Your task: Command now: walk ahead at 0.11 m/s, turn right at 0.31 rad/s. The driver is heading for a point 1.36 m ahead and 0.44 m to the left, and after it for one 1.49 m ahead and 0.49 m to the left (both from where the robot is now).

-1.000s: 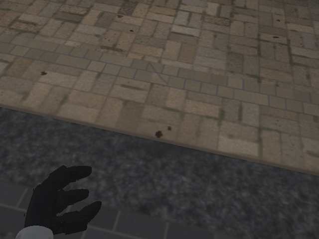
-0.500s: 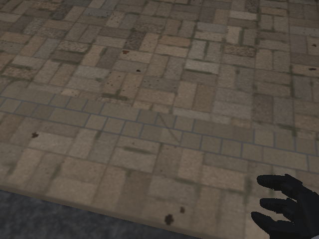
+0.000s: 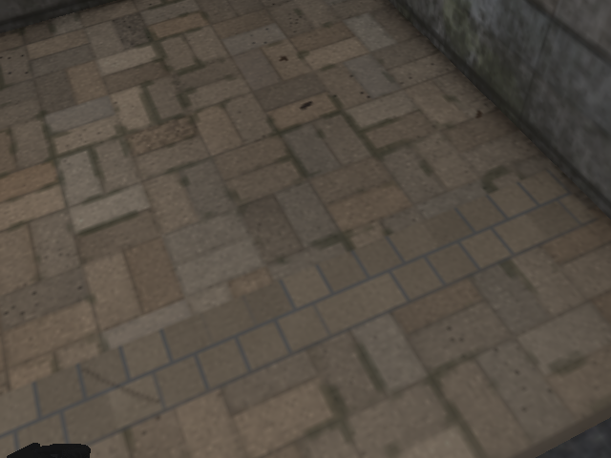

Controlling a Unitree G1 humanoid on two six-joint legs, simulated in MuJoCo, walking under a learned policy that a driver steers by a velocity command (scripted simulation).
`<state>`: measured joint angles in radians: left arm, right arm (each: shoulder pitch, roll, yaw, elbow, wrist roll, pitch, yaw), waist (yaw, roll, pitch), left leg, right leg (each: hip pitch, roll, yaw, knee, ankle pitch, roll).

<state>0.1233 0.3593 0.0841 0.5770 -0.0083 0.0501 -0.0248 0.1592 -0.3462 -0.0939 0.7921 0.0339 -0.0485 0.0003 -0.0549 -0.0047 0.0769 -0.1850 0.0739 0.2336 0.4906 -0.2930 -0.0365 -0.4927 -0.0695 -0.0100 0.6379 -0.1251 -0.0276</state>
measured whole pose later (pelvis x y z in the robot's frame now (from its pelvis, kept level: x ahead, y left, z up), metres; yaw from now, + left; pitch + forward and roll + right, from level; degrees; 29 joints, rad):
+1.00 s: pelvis +0.09 +0.04 +0.00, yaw +31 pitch +1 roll -1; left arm 0.18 0.29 0.06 0.77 0.00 -0.01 -0.01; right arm 0.10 -0.24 -0.01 0.63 -0.04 0.02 -0.02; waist 0.04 0.02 0.00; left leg -0.25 -0.12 -0.19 0.58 -0.34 0.04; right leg -0.31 0.03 0.08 0.54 -0.25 0.01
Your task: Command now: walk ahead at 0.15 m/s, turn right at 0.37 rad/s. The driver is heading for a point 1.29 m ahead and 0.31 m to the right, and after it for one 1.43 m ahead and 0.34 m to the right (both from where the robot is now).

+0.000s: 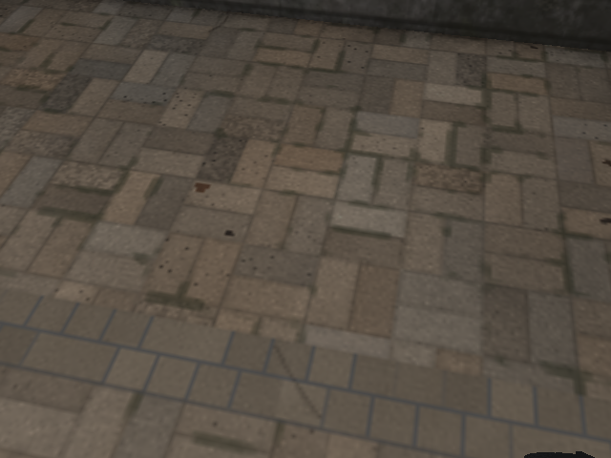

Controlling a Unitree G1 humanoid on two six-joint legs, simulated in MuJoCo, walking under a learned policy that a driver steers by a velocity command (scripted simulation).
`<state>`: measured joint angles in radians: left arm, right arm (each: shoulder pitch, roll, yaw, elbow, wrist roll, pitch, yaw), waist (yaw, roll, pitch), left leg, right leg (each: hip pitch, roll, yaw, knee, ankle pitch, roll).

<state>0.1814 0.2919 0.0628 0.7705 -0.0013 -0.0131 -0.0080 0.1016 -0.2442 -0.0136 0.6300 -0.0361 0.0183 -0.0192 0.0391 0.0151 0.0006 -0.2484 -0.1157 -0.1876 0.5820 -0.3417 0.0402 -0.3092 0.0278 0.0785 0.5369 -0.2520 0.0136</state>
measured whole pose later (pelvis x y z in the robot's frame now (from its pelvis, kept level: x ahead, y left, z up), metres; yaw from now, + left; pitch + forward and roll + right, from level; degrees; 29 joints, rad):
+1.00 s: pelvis +0.58 -0.35 -0.03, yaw -17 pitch -1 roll -2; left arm 0.40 0.26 0.04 0.82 0.02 -0.08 0.05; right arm 0.18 -0.27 -0.04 0.71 0.05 -0.06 0.07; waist 0.01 0.03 0.02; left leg -0.63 -0.02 0.13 0.69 0.10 0.13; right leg 0.27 0.09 -0.28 0.39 -0.44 0.01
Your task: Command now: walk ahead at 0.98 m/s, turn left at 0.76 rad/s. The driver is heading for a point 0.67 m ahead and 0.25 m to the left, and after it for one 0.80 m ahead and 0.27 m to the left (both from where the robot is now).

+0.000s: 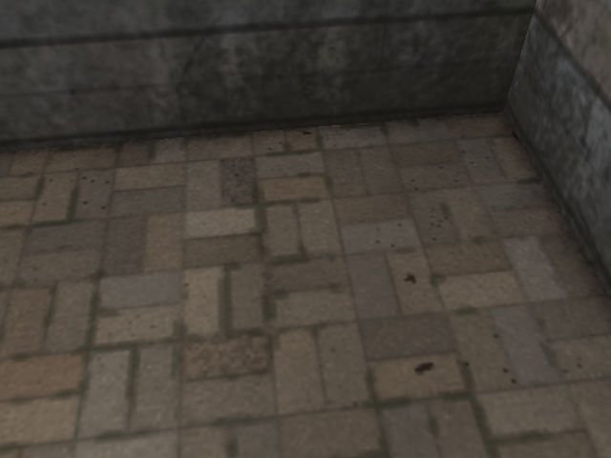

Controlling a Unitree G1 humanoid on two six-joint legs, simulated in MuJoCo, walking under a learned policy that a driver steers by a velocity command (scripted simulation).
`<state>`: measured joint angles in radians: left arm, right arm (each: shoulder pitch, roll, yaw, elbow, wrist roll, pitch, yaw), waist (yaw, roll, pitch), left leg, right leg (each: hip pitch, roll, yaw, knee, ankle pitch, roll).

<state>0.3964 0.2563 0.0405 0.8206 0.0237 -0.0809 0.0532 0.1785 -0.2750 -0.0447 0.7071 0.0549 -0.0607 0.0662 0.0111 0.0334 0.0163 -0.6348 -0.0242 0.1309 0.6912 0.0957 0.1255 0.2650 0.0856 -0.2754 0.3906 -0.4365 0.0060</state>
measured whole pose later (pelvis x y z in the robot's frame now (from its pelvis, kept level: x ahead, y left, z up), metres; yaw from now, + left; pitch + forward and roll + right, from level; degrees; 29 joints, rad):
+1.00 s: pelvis +0.74 +0.17 +0.01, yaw +55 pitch +0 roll +0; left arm 0.20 0.29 0.01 0.72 -0.01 -0.08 0.03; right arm 0.15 -0.29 -0.04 0.61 -0.01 -0.04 0.04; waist 0.02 0.00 0.11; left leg -0.47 -0.14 0.04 0.58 -0.12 0.14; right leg -0.46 -0.05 0.09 1.40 -0.45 0.06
